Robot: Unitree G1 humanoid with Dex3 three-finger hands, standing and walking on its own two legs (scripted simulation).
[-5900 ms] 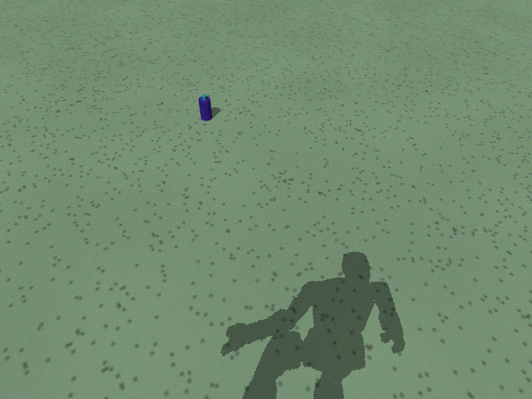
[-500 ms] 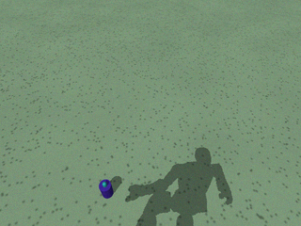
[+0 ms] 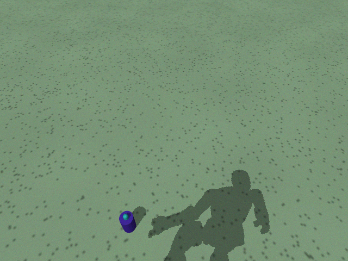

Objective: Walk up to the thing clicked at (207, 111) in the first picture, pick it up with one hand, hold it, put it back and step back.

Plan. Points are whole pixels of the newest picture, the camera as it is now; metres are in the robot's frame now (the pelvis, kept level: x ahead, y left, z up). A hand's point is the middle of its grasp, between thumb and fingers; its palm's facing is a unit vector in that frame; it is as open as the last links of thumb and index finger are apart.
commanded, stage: walk up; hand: left
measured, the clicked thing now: (127, 221) +0.43 +0.24 -0.70
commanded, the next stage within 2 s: stand in 0.56 s
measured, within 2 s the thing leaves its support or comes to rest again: neither
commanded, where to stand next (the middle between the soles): +0.03 +0.00 m, yaw +1 degrees
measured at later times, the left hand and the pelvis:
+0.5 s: hand out of the picture +0.09 +0.25 -0.16, palm faces -0.03 -0.94 -0.33, open 7.4 cm; pelvis +0.01 +0.00 +0.00, yaw +0 degrees
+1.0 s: hand out of the picture +0.09 +0.24 -0.16, palm faces -0.02 -0.94 -0.34, open 7.4 cm; pelvis +0.00 -0.01 +0.00, yaw +1 degrees
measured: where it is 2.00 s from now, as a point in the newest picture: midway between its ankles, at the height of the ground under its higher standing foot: outside the picture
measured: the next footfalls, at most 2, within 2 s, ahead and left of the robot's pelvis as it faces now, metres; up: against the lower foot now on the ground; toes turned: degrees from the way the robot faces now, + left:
none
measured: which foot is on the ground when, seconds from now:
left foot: down 0.00-1.00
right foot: down 0.00-1.00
